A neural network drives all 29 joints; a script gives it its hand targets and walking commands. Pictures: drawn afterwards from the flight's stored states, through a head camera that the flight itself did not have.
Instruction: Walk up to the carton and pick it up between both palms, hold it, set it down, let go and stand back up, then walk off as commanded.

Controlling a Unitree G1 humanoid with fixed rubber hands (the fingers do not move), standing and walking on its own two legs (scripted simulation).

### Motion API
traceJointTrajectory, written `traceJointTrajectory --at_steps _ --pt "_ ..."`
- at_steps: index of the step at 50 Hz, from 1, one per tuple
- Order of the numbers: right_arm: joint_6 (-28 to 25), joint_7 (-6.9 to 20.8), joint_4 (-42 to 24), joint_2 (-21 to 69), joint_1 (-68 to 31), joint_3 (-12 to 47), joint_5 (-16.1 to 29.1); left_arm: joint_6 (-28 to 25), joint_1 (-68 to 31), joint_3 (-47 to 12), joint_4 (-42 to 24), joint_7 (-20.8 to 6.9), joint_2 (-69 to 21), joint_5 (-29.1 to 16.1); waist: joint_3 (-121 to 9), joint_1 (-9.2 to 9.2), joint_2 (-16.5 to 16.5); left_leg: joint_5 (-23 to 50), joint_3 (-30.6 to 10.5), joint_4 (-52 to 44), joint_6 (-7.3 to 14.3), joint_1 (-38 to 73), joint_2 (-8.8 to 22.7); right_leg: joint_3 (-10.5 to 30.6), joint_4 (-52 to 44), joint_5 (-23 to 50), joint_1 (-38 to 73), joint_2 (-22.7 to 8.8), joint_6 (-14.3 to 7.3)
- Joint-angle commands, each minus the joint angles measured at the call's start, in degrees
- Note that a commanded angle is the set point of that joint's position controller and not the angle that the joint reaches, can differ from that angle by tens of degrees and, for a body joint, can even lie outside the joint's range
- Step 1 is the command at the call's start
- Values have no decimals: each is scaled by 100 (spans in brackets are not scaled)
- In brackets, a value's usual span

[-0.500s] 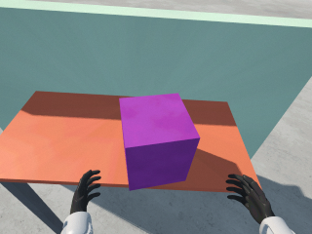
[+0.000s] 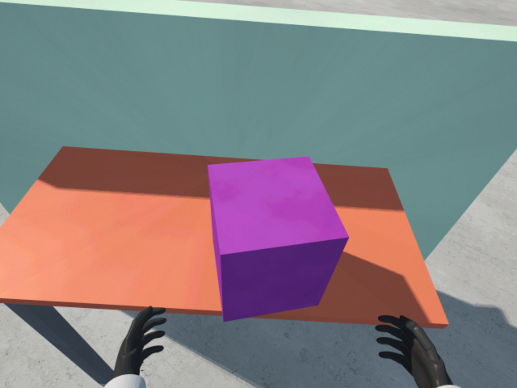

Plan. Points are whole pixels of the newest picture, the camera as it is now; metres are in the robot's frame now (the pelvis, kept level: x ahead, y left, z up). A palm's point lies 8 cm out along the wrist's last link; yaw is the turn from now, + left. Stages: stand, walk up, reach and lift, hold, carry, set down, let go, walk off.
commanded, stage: set down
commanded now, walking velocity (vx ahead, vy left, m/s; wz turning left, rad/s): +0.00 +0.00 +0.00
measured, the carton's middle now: (266, 239) +0.36 +0.01 +0.04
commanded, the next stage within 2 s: let go in 1.56 s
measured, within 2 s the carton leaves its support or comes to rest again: neither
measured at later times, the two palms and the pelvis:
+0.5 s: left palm (112, 380) +0.15 +0.22 -0.06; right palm (404, 386) +0.18 -0.21 -0.05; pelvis +0.00 +0.01 +0.00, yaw +0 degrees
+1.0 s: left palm (102, 375) +0.16 +0.25 -0.08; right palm out of the picture +0.17 -0.20 -0.07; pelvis +0.01 +0.03 +0.00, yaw +0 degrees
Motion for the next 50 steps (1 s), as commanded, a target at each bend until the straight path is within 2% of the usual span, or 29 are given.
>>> traceJointTrajectory --at_steps 1,3,4,6,8,11,12,14,15,16,18,23,24,26,27,29,32,33,36,37,38,40,42,43,44,45,46,48,50 --pt "-263 -16 -791 -705 -279 -159 28 -203 65 220 -789 24 235 37 -402 283 -107 1323 -106 103 62 1177 -214 41 -439 837 -1113 60 -56" --pt "-302 -87 -398 -513 -185 -238 -101 -245 -214 92 -281 -83 352 26 -166 -46 69 1194 -32 134 46 1067 -313 111 -543 799 -1113 -26 -97" --pt "-356 21 -489 -617 -348 -247 -20 -304 -335 25 -750 11 189 -17 -395 16 148 1342 -159 133 -1 1125 -225 11 -479 731 -1192 54 -172" --pt "-216 -85 -133 -426 -259 -227 -182 -181 -481 4 -183 -118 301 29 44 -117 96 531 -58 -2 75 1010 -270 79 -608 163 -1292 -58 -103" --pt "-157 -146 198 -217 -251 -110 -358 -154 -479 89 349 -233 484 33 110 -127 30 491 -23 104 118 820 -339 167 -585 213 -1220 -128 -64" --pt "-412 -202 -426 -349 -464 -224 -383 -373 -507 162 -217 -180 495 -119 -460 79 18 1005 15 156 72 940 -303 -7 -353 587 -1174 -3 -33" --pt "-426 -244 -175 -212 -318 -124 -383 -398 -413 218 323 -229 578 -93 -203 104 -74 966 26 165 110 820 -340 67 -379 625 -1123 -55 -5" --pt "-531 -240 -249 -435 -437 -168 -246 -415 -303 224 -120 -175 567 -175 -474 125 57 1395 -7 245 42 999 -291 34 -351 939 -1090 30 -61" --pt "-537 -287 6 -329 -289 -111 -319 -447 -346 216 201 -230 515 -77 -359 107 52 1358 -20 236 58 996 -298 31 -383 888 -1067 -2 -78" --pt "-500 -300 345 -415 -252 -175 -399 -375 -341 163 505 -338 506 -82 -305 -125 9 1412 -25 218 2 1132 -274 -1 -460 803 -1121 46 -70" --pt "-497 -338 122 -311 -401 -136 -374 -421 -401 281 590 -391 741 -149 -276 -10 -313 1108 -1 189 102 1010 -304 21 -477 632 -1113 -2 -51" --pt "-554 -469 450 -139 -349 -88 -605 -480 -581 323 945 -467 896 -273 -288 -116 -213 1047 56 199 73 892 -335 24 -458 626 -1110 -25 27" --pt "-640 -433 369 -138 -421 -43 -527 -557 -582 441 817 -453 835 -192 -301 79 -224 1221 35 214 72 934 -308 -15 -350 779 -1084 4 30" --pt "-688 -477 371 -175 -515 -55 -520 -562 -516 420 849 -485 928 -243 -348 42 -63 1278 37 290 29 962 -335 3 -393 810 -1142 -21 56" --pt "-581 -557 830 74 -489 -97 -723 -474 -793 274 1394 -600 1049 -224 -69 -202 28 798 61 302 81 832 -402 120 -509 333 -1319 -146 31" --pt "-602 -493 803 -3 -635 -117 -624 -464 -828 277 1074 -513 907 -221 -159 -16 259 824 31 260 6 981 -291 39 -408 346 -1281 -81 -32" --pt "-671 -564 674 -34 -631 -174 -632 -541 -889 264 837 -536 1052 -366 -444 -119 129 1132 46 354 36 1060 -335 32 -391 617 -1124 -110 -17" --pt "-606 -607 942 144 -631 -90 -755 -410 -929 371 1435 -638 1181 -266 -92 -144 -10 699 53 277 100 834 -393 72 -455 264 -1217 -123 40" --pt "-694 -592 935 114 -664 -119 -670 -499 -972 361 1358 -624 1081 -328 -221 -88 157 788 47 247 12 982 -299 -19 -417 270 -1128 -94 1" --pt "-686 -613 1148 -1 -567 -261 -838 -491 -879 324 1285 -615 1160 -272 -337 -195 287 845 80 248 -15 1004 -309 -36 -400 284 -1103 -82 -27" --pt "-695 -651 1067 57 -777 -178 -859 -424 -826 461 1606 -671 1146 -248 -153 -45 12 994 10 306 -23 868 -272 -77 -396 332 -1164 -29 41" --pt "-785 -622 1037 14 -821 -231 -870 -451 -911 433 1566 -647 1147 -264 -396 -22 107 1196 41 333 6 1029 -270 -115 -299 503 -1189 23 26" --pt "-788 -672 1493 61 -742 -257 -952 -419 -908 492 1926 -737 1062 -133 -252 -87 218 1328 -58 403 -72 1159 -236 -157 -299 489 -1234 72 21" --pt "-776 -756 1623 242 -895 -246 -1066 -372 -1094 421 2335 -842 1191 -274 -99 -211 26 1239 29 420 -6 1057 -301 -84 -367 471 -1220 -15 60" --pt "-895 -733 1319 38 -994 -337 -1049 -483 -1056 423 1615 -749 1169 -278 -532 -127 166 1418 -41 444 -97 1082 -239 -200 -220 597 -1149 73 16" --pt "-894 -725 1516 122 -838 -310 -1014 -523 -1137 320 1581 -751 1090 -337 -629 -233 196 1562 -102 523 -117 1334 -214 -179 -243 622 -1222 64 35" --pt "-905 -714 1264 -6 -885 -220 -817 -571 -1144 307 1300 -702 1191 -389 -605 -100 252 1642 -4 460 -120 1244 -226 -164 -221 698 -1138 57 11" --pt "-873 -749 1614 264 -849 -131 -965 -453 -1174 401 2156 -820 1256 -260 -432 -209 180 1424 -75 504 -52 1115 -293 -146 -270 547 -1243 -11 33" --pt "-861 -742 1518 206 -959 -115 -971 -387 -1124 480 1966 -811 1327 -167 -257 -91 308 1195 -25 465 -100 1085 -257 -100 -218 257 -1228 27 38"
